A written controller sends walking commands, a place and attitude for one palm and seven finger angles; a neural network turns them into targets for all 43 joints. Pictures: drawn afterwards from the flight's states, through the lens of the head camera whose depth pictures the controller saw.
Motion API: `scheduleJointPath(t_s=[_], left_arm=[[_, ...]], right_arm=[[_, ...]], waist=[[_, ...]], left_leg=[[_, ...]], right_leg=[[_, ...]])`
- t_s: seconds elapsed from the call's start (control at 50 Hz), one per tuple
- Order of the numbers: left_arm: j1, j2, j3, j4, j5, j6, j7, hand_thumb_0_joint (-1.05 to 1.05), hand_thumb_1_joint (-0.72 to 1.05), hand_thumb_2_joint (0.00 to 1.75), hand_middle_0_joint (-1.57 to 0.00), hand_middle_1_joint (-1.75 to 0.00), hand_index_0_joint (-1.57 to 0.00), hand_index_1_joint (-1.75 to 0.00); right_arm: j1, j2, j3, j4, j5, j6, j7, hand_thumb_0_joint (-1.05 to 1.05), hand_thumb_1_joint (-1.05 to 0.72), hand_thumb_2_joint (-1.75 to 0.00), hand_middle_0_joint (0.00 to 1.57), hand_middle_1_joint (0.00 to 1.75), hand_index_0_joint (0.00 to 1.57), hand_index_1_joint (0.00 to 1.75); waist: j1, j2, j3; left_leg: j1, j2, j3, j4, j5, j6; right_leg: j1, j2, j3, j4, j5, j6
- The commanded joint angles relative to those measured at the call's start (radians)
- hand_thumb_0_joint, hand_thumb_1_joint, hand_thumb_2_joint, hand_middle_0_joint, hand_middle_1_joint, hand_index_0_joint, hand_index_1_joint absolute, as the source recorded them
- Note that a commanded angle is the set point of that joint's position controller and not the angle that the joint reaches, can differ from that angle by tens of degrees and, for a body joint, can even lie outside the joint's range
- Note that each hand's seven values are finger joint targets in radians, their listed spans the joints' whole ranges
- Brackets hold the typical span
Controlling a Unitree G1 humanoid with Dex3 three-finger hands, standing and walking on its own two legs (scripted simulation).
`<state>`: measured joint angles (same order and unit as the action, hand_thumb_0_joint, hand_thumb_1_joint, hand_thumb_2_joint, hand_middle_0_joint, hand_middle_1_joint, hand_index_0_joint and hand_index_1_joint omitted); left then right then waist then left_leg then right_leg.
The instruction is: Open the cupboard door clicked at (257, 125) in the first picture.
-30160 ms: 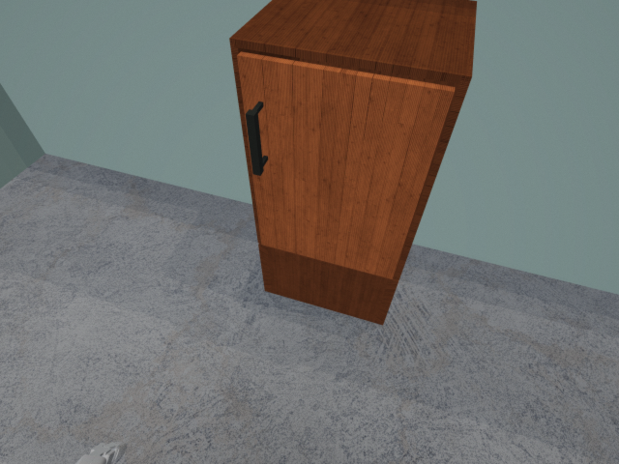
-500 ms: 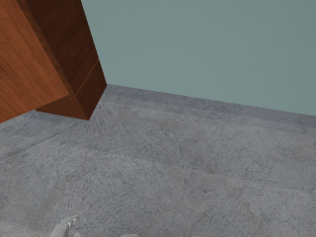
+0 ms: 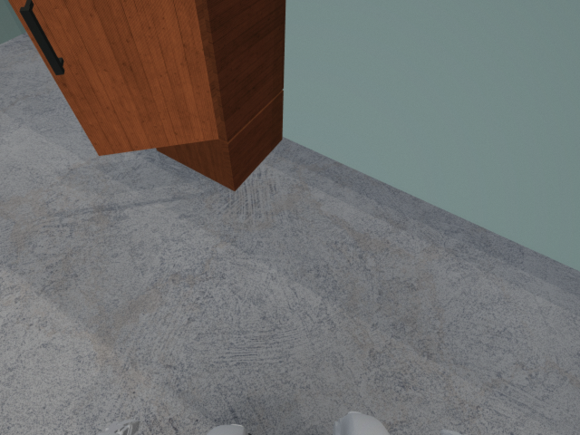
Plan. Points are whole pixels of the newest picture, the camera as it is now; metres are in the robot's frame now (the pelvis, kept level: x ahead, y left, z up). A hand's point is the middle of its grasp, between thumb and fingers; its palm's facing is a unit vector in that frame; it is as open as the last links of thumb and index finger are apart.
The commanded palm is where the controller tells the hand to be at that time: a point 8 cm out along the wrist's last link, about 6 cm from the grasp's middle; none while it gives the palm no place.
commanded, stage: turn to face it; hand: left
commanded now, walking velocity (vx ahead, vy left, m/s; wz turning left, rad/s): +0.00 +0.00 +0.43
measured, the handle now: (45, 38) +0.93 +0.66 -0.02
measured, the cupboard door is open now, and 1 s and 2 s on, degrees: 45 45 45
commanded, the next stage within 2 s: take the last steps up to it in 0.32 s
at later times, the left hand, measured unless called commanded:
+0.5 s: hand out of the picture +0.00 +0.19 -0.18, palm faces +0.25 -0.95 -0.19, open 7.4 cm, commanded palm none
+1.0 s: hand out of the picture +0.01 +0.18 -0.15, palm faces +0.40 -0.89 -0.19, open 7.4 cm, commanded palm none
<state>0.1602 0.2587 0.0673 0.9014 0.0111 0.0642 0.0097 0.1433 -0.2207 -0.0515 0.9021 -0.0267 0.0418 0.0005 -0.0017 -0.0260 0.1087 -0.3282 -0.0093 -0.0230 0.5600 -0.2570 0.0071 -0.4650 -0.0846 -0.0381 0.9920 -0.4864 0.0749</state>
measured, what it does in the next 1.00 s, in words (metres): walks ahead, turning left: right foot, then left foot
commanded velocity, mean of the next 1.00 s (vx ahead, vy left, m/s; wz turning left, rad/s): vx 0.18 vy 0.09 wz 0.22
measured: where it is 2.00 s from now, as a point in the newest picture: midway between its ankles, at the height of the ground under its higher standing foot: (218, 351)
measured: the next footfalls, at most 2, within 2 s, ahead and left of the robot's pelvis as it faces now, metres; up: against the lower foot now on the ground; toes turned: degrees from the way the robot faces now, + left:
right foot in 0.12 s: +0.05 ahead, -0.14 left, +0.00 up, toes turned +0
left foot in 0.42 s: +0.03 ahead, +0.10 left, +0.00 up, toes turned +14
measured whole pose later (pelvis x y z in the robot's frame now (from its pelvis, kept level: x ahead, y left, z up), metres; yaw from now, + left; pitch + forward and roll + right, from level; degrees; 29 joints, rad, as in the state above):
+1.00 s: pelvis +0.10 +0.03 +0.01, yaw +21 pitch +1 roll +2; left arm 0.36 0.15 0.04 1.07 0.03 -0.06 0.00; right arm 0.19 -0.22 -0.06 1.02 -0.02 0.04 0.04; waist 0.03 -0.03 0.06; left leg -0.52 0.07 0.07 0.80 -0.23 -0.04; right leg -0.04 -0.15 -0.17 0.35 -0.30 0.06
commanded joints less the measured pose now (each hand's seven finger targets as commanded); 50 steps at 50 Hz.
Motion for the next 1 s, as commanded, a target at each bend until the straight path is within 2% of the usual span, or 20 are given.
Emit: scheduleJointPath(t_s=[0.0, 0.06, 0.08, 0.1, 0.14, 0.2, 0.28, 0.34, 0.36, 0.4, 0.48, 0.6, 0.66, 0.68, 0.7, 0.72, 0.74, 0.78, 0.84, 0.98], left_arm=[[0.034, 0.045, 0.013, -0.075, -0.002, -0.040, -0.001, 0.00, 0.90, 0.90, -0.20, -0.30, -0.20, -0.30], [0.149, 0.089, 0.025, -0.049, 0.003, -0.060, 0.007, 0.00, 0.90, 0.90, -0.20, -0.30, -0.20, -0.30], [0.165, 0.173, 0.042, -0.048, 0.018, -0.071, 0.016, 0.00, 0.90, 0.90, -0.20, -0.30, -0.20, -0.30], [0.157, 0.215, 0.042, -0.058, 0.020, -0.070, 0.017, 0.00, 0.90, 0.90, -0.20, -0.30, -0.20, -0.30], [0.087, 0.148, 0.029, -0.068, 0.014, -0.073, 0.026, 0.00, 0.90, 0.90, -0.20, -0.30, -0.20, -0.30], [0.058, 0.108, 0.016, -0.071, 0.015, -0.077, 0.024, 0.00, 0.90, 0.90, -0.20, -0.30, -0.20, -0.30], [0.145, 0.149, 0.029, -0.021, 0.020, -0.078, 0.022, 0.00, 0.90, 0.90, -0.20, -0.30, -0.20, -0.30], [0.131, 0.147, 0.031, 0.004, 0.008, -0.075, 0.017, 0.00, 0.90, 0.90, -0.20, -0.30, -0.20, -0.30], [0.113, 0.130, 0.029, -0.002, -0.002, -0.071, 0.015, 0.00, 0.90, 0.90, -0.20, -0.30, -0.20, -0.30], [0.101, 0.031, -0.003, -0.039, -0.006, -0.056, 0.012, 0.00, 0.90, 0.90, -0.20, -0.30, -0.20, -0.30], [-0.003, 0.039, 0.006, -0.017, 0.005, -0.047, -0.004, 0.00, 0.90, 0.90, -0.20, -0.30, -0.20, -0.30], [0.012, 0.003, 0.003, 0.004, 0.008, -0.068, -0.029, 0.00, 0.90, 0.90, -0.20, -0.30, -0.20, -0.30], [0.163, 0.023, 0.020, 0.055, 0.011, -0.084, -0.028, 0.00, 0.90, 0.90, -0.20, -0.30, -0.20, -0.30], [0.233, 0.086, 0.033, 0.073, 0.021, -0.093, -0.018, 0.00, 0.90, 0.90, -0.20, -0.30, -0.20, -0.30], [0.310, 0.182, 0.054, 0.081, 0.022, -0.095, -0.008, 0.00, 0.90, 0.90, -0.20, -0.30, -0.20, -0.30], [0.308, 0.176, 0.048, 0.076, 0.012, -0.094, 0.000, 0.00, 0.90, 0.90, -0.20, -0.30, -0.20, -0.30], [0.255, 0.152, 0.044, 0.071, 0.014, -0.101, 0.006, 0.00, 0.90, 0.90, -0.20, -0.30, -0.20, -0.30], [0.169, 0.076, 0.021, 0.061, 0.011, -0.117, 0.005, 0.00, 0.90, 0.90, -0.20, -0.30, -0.20, -0.30], [0.194, 0.067, 0.017, 0.083, 0.012, -0.138, 0.004, 0.00, 0.90, 0.90, -0.20, -0.30, -0.20, -0.30], [0.258, 0.103, 0.020, 0.157, 0.019, -0.135, 0.003, 0.00, 0.90, 0.90, -0.20, -0.30, -0.20, -0.30]], right_arm=[[0.001, -0.211, -0.061, -0.060, -0.005, -0.012, -0.010, 0.00, -0.90, -0.90, 0.20, 0.30, 0.20, 0.30], [-0.045, -0.173, -0.057, -0.073, 0.010, -0.006, -0.004, 0.00, -0.90, -0.90, 0.20, 0.30, 0.20, 0.30], [-0.029, -0.109, -0.048, -0.091, 0.019, -0.006, 0.002, 0.00, -0.90, -0.90, 0.20, 0.30, 0.20, 0.30], [-0.053, -0.106, -0.045, -0.109, 0.015, -0.006, 0.008, 0.00, -0.90, -0.90, 0.20, 0.30, 0.20, 0.30], [-0.064, -0.112, -0.051, -0.076, 0.010, 0.013, 0.007, 0.00, -0.90, -0.90, 0.20, 0.30, 0.20, 0.30], [-0.047, -0.076, -0.032, -0.048, 0.013, 0.014, 0.016, 0.00, -0.90, -0.90, 0.20, 0.30, 0.20, 0.30], [-0.089, -0.034, -0.011, -0.039, 0.020, -0.002, 0.018, 0.00, -0.90, -0.90, 0.20, 0.30, 0.20, 0.30], [-0.018, -0.049, -0.007, -0.007, 0.017, -0.017, 0.012, 0.00, -0.90, -0.90, 0.20, 0.30, 0.20, 0.30], [0.026, -0.086, -0.015, 0.007, 0.014, -0.025, 0.009, 0.00, -0.90, -0.90, 0.20, 0.30, 0.20, 0.30], [0.086, -0.224, -0.040, 0.015, 0.000, -0.025, -0.003, 0.00, -0.90, -0.90, 0.20, 0.30, 0.20, 0.30], [0.079, -0.167, -0.024, 0.025, -0.006, -0.037, -0.029, 0.00, -0.90, -0.90, 0.20, 0.30, 0.20, 0.30], [0.089, -0.158, -0.026, 0.043, -0.004, -0.050, -0.018, 0.00, -0.90, -0.90, 0.20, 0.30, 0.20, 0.30], [0.035, -0.139, -0.026, 0.035, 0.007, -0.046, -0.012, 0.00, -0.90, -0.90, 0.20, 0.30, 0.20, 0.30], [0.035, -0.087, -0.019, 0.021, 0.018, -0.048, -0.004, 0.00, -0.90, -0.90, 0.20, 0.30, 0.20, 0.30], [-0.014, -0.057, -0.013, -0.025, 0.014, -0.050, 0.004, 0.00, -0.90, -0.90, 0.20, 0.30, 0.20, 0.30], [-0.060, -0.114, -0.023, -0.044, -0.002, -0.043, 0.011, 0.00, -0.90, -0.90, 0.20, 0.30, 0.20, 0.30], [-0.087, -0.101, -0.030, -0.030, -0.003, -0.038, 0.015, 0.00, -0.90, -0.90, 0.20, 0.30, 0.20, 0.30], [-0.050, -0.079, -0.028, 0.004, -0.004, -0.025, 0.030, 0.00, -0.90, -0.90, 0.20, 0.30, 0.20, 0.30], [-0.009, -0.033, -0.020, 0.032, 0.002, -0.022, 0.045, 0.00, -0.90, -0.90, 0.20, 0.30, 0.20, 0.30], [-0.077, 0.004, 0.003, 0.006, 0.009, -0.052, 0.059, 0.00, -0.90, -0.90, 0.20, 0.30, 0.20, 0.30]], waist=[[-0.010, 0.191, -0.180], [0.050, 0.087, -0.183], [0.053, -0.182, -0.181], [0.064, -0.280, -0.152], [0.028, -0.217, -0.101], [0.005, -0.207, -0.108], [0.052, -0.159, -0.145], [0.013, -0.161, -0.161], [-0.015, -0.079, -0.180], [-0.040, 0.302, -0.206], [-0.033, 0.233, -0.125], [-0.011, 0.183, -0.111], [0.073, 0.091, -0.100], [0.106, -0.108, -0.096], [0.151, -0.352, -0.067], [0.137, -0.200, -0.024], [0.109, -0.205, 0.023], [0.047, -0.166, 0.036], [0.035, -0.138, -0.012], [0.062, -0.163, -0.034]], left_leg=[[0.084, 0.217, -0.237, -0.165, 0.268, 0.141], [-0.058, 0.120, -0.185, -0.023, 0.142, 0.063], [-0.225, -0.010, -0.052, 0.174, -0.099, -0.011], [-0.238, -0.057, -0.004, 0.420, -0.369, -0.032], [-0.232, 0.005, -0.043, 0.640, -0.289, -0.033], [-0.197, 0.017, 0.013, 0.538, -0.220, -0.054], [-0.084, -0.017, 0.097, 0.209, -0.221, -0.050], [0.088, -0.021, 0.100, -0.073, -0.026, -0.034], [0.211, 0.032, 0.064, -0.164, 0.125, -0.014], [0.309, 0.395, -0.308, -0.197, 0.630, 0.192], [0.232, 0.291, -0.259, -0.229, 0.329, 0.209], [0.160, 0.209, -0.198, -0.262, 0.017, 0.177], [-0.058, 0.118, -0.131, -0.124, -0.161, 0.110], [-0.263, 0.017, -0.023, 0.071, -0.256, 0.052], [-0.427, -0.049, 0.058, 0.343, -0.380, 0.000], [-0.433, 0.019, -0.022, 0.499, -0.328, -0.005], [-0.437, 0.055, -0.051, 0.581, -0.235, -0.008], [-0.378, 0.095, -0.037, 0.596, -0.053, -0.030], [-0.326, 0.094, 0.042, 0.483, 0.032, -0.054], [-0.139, 0.051, 0.148, 0.092, 0.019, -0.034]], right_leg=[[0.133, 0.052, -0.021, -0.229, 0.048, -0.012], [0.376, 0.015, 0.011, -0.579, 0.242, -0.027], [0.470, -0.219, 0.273, -0.689, 0.289, -0.108], [0.371, -0.395, 0.392, -0.728, 0.398, -0.225], [0.269, -0.324, 0.312, -0.696, 0.432, -0.250], [0.315, -0.230, 0.082, -0.633, 0.652, -0.201], [0.410, -0.234, 0.048, -0.561, 0.816, -0.198], [0.363, -0.200, 0.001, -0.473, 0.757, -0.134], [0.280, -0.184, -0.033, -0.404, 0.648, -0.091], [0.024, -0.029, -0.065, -0.134, -0.139, -0.008], [-0.065, -0.005, 0.009, 0.066, -0.061, -0.032], [0.087, 0.037, -0.062, -0.222, 0.006, -0.045], [0.418, 0.046, -0.076, -0.522, 0.153, -0.051], [0.589, -0.122, 0.122, -0.662, 0.000, -0.096], [0.617, -0.404, 0.508, -0.836, -0.110, -0.209], [0.507, -0.467, 0.553, -0.882, -0.196, -0.268], [0.410, -0.419, 0.531, -0.870, -0.198, -0.262], [0.316, -0.326, 0.267, -0.862, -0.009, -0.190], [0.364, -0.260, 0.067, -0.831, 0.275, -0.156], [0.398, -0.262, -0.046, -0.727, 0.500, -0.144]])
